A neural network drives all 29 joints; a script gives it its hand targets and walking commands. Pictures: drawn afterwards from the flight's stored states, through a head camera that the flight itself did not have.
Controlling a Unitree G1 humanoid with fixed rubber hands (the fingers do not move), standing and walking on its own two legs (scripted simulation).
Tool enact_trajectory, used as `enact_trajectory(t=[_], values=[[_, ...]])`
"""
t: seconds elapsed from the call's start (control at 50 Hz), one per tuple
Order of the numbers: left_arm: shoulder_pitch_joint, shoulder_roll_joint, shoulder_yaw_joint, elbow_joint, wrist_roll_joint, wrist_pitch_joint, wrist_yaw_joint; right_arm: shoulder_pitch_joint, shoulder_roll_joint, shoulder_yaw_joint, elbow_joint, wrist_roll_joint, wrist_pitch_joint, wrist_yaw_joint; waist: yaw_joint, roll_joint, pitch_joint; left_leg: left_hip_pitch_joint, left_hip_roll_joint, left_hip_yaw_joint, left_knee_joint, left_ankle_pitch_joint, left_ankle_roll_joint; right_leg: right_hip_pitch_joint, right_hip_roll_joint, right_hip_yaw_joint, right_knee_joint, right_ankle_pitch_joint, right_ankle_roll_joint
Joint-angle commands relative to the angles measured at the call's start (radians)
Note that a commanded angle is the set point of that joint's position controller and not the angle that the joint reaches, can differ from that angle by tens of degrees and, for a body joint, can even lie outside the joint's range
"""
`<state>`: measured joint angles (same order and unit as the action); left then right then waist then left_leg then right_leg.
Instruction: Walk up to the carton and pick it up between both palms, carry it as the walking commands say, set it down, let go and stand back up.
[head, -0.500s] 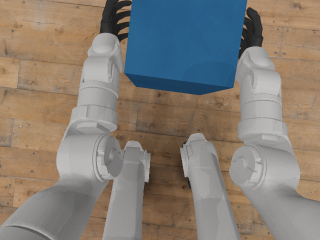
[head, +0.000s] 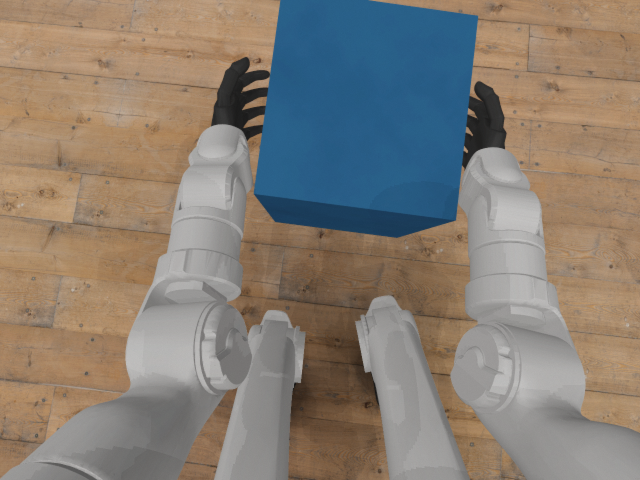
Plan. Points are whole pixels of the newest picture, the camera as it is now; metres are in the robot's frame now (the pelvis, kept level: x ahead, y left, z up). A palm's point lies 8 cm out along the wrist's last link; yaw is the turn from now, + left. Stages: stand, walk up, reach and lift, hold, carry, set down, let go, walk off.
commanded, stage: reach and lift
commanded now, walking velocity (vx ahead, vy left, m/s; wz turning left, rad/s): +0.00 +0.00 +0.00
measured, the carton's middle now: (353, 142) +0.51 -0.06 -0.12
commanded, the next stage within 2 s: none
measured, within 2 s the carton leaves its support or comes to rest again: neither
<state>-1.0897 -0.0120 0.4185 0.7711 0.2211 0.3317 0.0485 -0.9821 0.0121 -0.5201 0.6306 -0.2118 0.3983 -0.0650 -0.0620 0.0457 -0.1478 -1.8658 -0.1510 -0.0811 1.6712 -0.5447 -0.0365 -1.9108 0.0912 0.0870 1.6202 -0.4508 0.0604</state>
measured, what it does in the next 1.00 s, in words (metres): rises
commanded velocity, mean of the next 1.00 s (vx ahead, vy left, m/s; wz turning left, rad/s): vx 0.00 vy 0.00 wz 0.00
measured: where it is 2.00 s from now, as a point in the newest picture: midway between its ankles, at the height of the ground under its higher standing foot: (331, 391)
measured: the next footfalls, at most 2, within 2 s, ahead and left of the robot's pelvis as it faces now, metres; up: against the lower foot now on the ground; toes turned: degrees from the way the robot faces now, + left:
none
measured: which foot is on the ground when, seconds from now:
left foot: down 0.00-1.00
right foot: down 0.00-1.00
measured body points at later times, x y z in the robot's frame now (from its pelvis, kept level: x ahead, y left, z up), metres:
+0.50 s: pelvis +0.02 +0.00 +0.06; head +0.24 -0.01 +0.45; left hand +0.50 +0.09 +0.00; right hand +0.45 -0.20 +0.00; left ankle +0.08 +0.12 -0.49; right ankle +0.11 -0.13 -0.49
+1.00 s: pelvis +0.04 +0.00 +0.13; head +0.22 -0.01 +0.54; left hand +0.48 +0.10 +0.08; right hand +0.44 -0.20 +0.07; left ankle +0.08 +0.12 -0.49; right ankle +0.11 -0.13 -0.49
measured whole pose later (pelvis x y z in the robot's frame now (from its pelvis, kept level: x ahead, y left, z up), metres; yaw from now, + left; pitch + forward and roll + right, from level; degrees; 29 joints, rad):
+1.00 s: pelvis +0.04 +0.00 +0.13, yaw -1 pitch +32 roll +0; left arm -0.73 -0.11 0.38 0.68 0.24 0.27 0.03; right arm -0.66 0.10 -0.47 0.57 -0.22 0.34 -0.05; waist -0.07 0.04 -0.18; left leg -1.29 -0.13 -0.12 1.19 -0.46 -0.01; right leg -1.33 0.09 0.11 1.15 -0.38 0.05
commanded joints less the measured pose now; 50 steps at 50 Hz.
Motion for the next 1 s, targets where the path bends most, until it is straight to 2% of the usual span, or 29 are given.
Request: enact_trajectory(t=[0.0,0.4,0.98], values=[[-0.541,-1.060,-0.447,0.074,-0.123,0.001,-0.228,-0.727,1.003,0.561,-0.013,0.167,-0.042,0.263,-0.043,-0.009,-1.007,0.442,-0.048,0.121,-0.210,0.225,0.022,0.714,0.059,-0.170,-0.147,0.267,-0.014],[-0.409,-1.099,-0.480,0.044,-0.106,-0.025,-0.213,-0.579,1.042,0.581,-0.008,0.148,-0.062,0.273,-0.047,0.006,-0.923,0.638,-0.038,0.083,-0.377,0.255,0.018,0.843,0.059,-0.148,-0.304,0.271,-0.019],[-0.144,-1.125,-0.539,-0.020,-0.079,-0.059,-0.227,-0.293,1.102,0.651,-0.046,0.126,-0.093,0.273,-0.032,-0.013,-0.768,0.904,-0.013,0.036,-0.648,0.359,0.024,1.146,0.047,-0.093,-0.579,0.384,-0.022]])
